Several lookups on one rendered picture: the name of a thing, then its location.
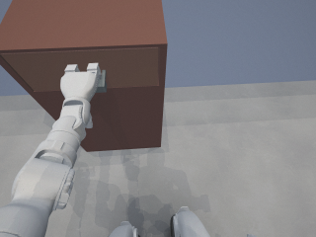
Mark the robot left forearm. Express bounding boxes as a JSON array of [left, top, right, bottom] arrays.
[[11, 97, 91, 200]]

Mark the left robot hand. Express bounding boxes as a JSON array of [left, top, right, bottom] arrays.
[[60, 62, 102, 128]]

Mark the robot left upper arm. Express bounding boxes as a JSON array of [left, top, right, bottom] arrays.
[[0, 158, 75, 237]]

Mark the cabinet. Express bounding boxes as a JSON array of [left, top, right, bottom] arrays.
[[0, 0, 168, 152]]

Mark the robot left shin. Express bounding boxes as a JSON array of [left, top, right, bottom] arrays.
[[120, 221, 131, 226]]

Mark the robot shin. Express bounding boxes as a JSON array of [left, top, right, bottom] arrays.
[[120, 221, 131, 226], [177, 206, 190, 214]]

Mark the drawer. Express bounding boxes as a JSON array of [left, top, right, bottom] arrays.
[[0, 46, 158, 91]]

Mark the handle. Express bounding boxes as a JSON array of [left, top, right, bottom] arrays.
[[96, 69, 108, 93]]

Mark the robot right shin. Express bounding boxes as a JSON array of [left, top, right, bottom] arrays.
[[177, 206, 190, 214]]

